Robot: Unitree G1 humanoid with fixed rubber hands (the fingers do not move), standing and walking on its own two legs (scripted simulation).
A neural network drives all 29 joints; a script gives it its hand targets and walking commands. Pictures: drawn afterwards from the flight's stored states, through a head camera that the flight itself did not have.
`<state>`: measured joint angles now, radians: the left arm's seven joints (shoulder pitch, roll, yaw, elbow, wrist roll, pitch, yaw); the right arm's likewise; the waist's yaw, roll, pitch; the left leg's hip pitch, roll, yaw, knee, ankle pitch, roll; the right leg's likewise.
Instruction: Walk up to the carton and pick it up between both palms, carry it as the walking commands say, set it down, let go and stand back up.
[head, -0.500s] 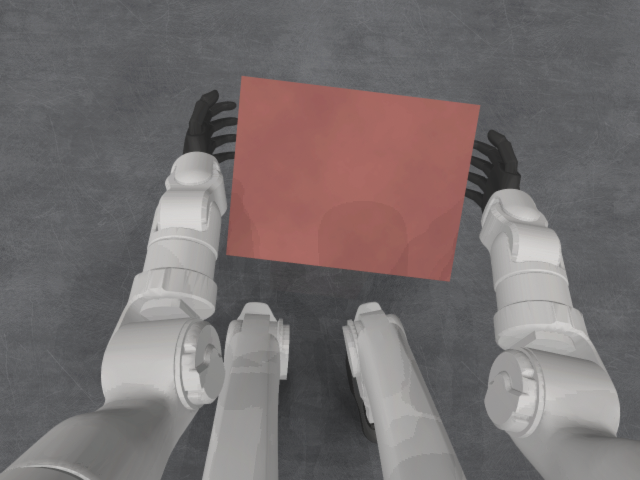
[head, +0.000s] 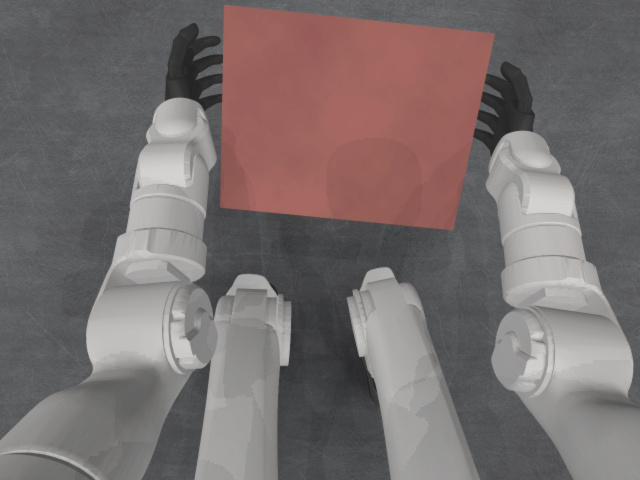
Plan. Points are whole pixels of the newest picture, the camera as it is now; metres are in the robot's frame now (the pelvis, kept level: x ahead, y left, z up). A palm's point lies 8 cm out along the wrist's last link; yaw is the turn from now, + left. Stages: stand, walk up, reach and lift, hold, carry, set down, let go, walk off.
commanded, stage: set down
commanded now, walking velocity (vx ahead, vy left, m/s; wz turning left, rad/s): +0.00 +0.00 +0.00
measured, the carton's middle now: (342, 124) +0.52 -0.05 -0.22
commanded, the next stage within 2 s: none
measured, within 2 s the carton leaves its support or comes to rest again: rests again in 1.60 s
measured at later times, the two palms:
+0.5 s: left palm (206, 106) +0.54 +0.13 -0.17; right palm (478, 130) +0.49 -0.23 -0.18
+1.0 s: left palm (207, 101) +0.55 +0.13 -0.18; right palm (478, 127) +0.50 -0.23 -0.19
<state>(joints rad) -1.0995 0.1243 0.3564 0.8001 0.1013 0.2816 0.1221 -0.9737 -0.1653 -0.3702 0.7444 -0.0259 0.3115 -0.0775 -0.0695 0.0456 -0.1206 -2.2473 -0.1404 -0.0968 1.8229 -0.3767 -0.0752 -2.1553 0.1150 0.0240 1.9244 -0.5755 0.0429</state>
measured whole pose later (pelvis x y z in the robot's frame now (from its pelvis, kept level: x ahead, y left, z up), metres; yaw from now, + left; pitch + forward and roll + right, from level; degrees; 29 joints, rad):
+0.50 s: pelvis +0.01 +0.00 -0.05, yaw -1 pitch +44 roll +0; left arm -1.20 0.19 0.35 0.84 0.02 0.22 0.11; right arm -1.11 -0.24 -0.28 0.82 0.07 0.24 -0.08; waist -0.05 0.04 0.03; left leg -2.36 -0.12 -0.08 2.02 -0.44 -0.09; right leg -2.28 0.14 0.02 2.12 -0.62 0.04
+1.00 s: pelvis +0.01 +0.00 -0.07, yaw -2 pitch +46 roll +0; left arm -1.19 0.17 0.42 0.88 0.05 0.15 0.09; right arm -1.13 -0.24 -0.30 0.87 0.02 0.19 -0.03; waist -0.04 0.05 -0.01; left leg -2.40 -0.09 -0.05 2.07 -0.47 -0.06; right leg -2.32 0.13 0.02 2.16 -0.64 0.04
